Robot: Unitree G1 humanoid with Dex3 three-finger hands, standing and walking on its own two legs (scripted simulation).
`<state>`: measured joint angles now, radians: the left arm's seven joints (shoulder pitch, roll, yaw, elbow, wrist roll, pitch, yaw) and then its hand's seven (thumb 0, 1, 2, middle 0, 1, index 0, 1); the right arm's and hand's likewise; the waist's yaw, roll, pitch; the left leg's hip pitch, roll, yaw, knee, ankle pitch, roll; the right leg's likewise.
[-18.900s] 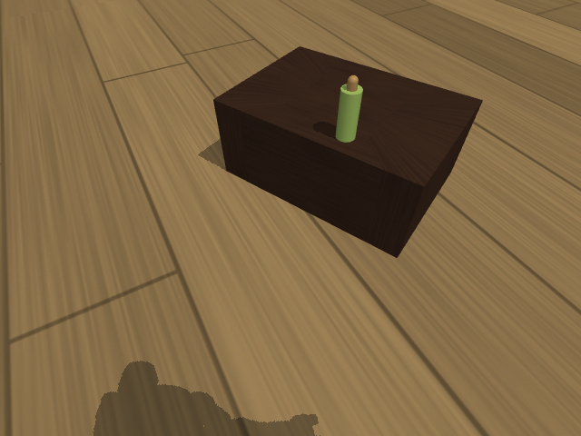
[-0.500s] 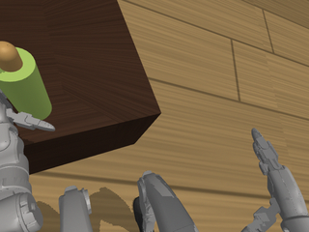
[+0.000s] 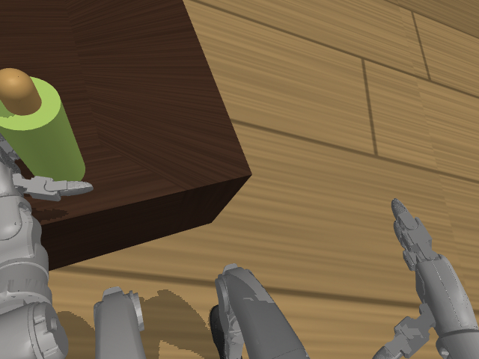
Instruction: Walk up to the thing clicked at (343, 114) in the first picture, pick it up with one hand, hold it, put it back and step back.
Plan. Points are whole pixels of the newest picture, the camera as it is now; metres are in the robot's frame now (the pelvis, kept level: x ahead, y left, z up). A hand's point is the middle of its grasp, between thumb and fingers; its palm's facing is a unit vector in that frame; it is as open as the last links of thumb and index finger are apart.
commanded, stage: close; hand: left
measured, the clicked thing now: (41, 134) +0.50 +0.20 -0.02
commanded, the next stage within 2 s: settle in 0.24 s
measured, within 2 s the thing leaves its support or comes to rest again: leaves its support in 0.68 s
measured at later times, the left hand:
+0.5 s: hand (43, 150) +0.49 +0.20 -0.06, palm faces +0.18 -0.98 +0.01, open 10.8 cm
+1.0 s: hand (39, 125) +0.50 +0.19 +0.00, palm faces +0.17 -0.99 +0.00, open 11.0 cm
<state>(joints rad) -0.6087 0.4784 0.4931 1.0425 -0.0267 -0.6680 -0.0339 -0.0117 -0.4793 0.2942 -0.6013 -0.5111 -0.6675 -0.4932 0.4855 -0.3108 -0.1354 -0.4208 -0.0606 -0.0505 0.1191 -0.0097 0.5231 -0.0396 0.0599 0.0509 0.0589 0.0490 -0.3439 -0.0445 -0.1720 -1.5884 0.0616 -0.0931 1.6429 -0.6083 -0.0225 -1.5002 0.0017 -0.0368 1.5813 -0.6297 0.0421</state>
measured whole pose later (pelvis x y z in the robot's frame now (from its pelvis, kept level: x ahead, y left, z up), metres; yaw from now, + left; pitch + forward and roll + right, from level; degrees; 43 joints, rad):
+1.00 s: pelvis +0.00 +0.00 +0.02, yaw +0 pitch +29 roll -5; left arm -0.67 0.49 0.46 1.05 -0.01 -0.55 -0.01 0.00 -0.55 0.95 -0.74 -0.98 -0.77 -0.97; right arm 0.46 -0.29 -0.10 -0.37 -0.05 0.00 0.09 -0.01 0.52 -0.05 0.06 0.05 0.06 0.05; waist -0.34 -0.03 -0.17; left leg -1.48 0.07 -0.07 1.56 -0.59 -0.02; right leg -1.41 0.01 -0.02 1.50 -0.60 0.05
